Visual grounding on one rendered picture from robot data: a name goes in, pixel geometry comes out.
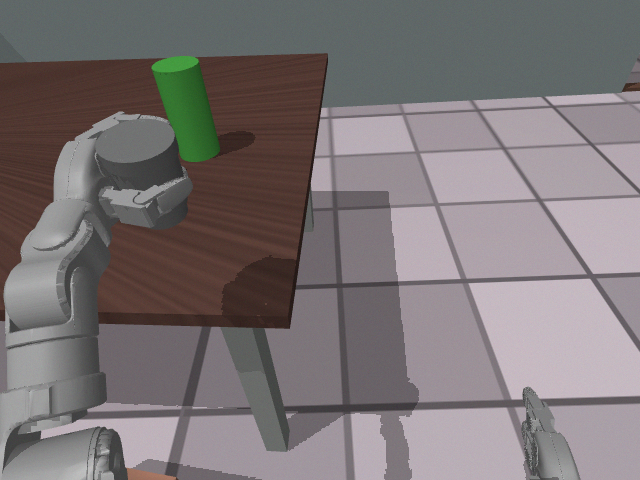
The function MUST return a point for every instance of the left robot arm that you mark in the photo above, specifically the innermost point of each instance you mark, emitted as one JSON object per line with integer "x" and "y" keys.
{"x": 53, "y": 374}

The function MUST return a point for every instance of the right robot hand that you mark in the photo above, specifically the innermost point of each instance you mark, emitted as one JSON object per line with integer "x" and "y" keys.
{"x": 547, "y": 452}

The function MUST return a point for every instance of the left robot hand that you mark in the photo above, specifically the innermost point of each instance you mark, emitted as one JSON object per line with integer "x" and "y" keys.
{"x": 80, "y": 174}

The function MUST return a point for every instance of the table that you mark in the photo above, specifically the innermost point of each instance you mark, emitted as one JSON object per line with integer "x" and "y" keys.
{"x": 233, "y": 261}

